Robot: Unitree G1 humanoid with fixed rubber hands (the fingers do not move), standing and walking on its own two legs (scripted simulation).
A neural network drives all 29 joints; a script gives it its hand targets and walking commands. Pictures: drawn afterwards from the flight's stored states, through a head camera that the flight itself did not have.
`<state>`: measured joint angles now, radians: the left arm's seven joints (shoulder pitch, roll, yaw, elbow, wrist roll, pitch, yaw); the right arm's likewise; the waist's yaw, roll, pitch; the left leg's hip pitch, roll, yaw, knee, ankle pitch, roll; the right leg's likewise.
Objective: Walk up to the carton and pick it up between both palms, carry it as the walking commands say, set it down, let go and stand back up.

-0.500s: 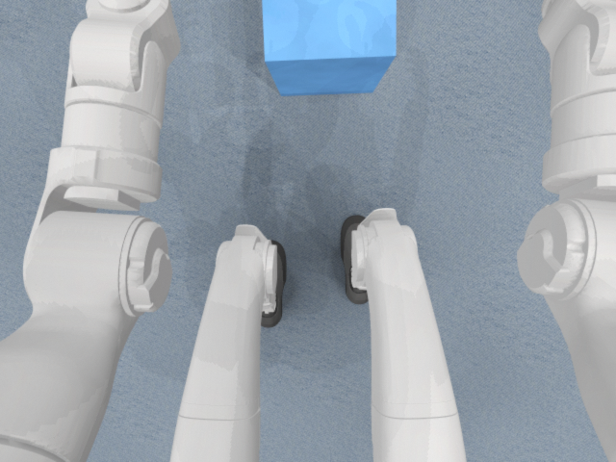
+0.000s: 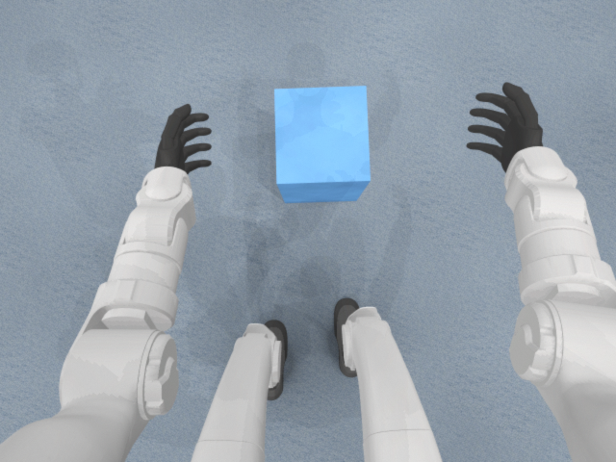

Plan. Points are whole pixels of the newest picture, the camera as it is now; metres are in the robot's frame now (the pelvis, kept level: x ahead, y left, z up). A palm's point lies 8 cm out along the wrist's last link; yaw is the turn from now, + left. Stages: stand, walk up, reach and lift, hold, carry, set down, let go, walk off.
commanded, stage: let go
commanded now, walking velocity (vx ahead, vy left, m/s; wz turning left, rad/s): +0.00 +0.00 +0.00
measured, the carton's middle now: (320, 151) +0.60 -0.06 -0.55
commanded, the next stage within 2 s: stand in 1.10 s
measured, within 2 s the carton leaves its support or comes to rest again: neither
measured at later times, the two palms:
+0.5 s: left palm (46, 320) +0.29 +0.23 +0.01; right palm (572, 319) +0.25 -0.25 +0.01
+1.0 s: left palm (13, 387) +0.24 +0.24 +0.03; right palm (585, 368) +0.22 -0.24 +0.03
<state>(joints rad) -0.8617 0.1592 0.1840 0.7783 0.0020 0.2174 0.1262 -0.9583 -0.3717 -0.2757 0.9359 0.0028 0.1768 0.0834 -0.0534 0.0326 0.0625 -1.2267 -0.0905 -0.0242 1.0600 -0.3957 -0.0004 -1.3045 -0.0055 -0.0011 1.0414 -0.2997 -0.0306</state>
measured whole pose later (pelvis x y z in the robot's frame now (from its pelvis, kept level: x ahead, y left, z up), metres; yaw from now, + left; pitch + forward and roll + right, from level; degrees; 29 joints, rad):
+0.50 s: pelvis +0.05 +0.01 +0.07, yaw -2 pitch +6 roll +0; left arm 0.00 0.16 0.14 0.55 0.00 0.11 0.00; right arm 0.01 -0.27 -0.08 0.51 0.00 0.11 0.08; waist -0.05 0.03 0.02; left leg -0.44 -0.07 -0.04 0.73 -0.39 0.03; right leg -0.52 0.01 0.00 0.71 -0.30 -0.01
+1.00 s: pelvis +0.05 +0.02 +0.08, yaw -2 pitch -7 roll -1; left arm 0.17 0.16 0.13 0.46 0.00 0.17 -0.07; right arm 0.16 -0.27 -0.06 0.43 0.00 0.21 0.09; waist -0.02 0.03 0.10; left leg -0.11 -0.05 -0.04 0.61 -0.37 0.04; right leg -0.18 0.02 0.00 0.58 -0.27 0.00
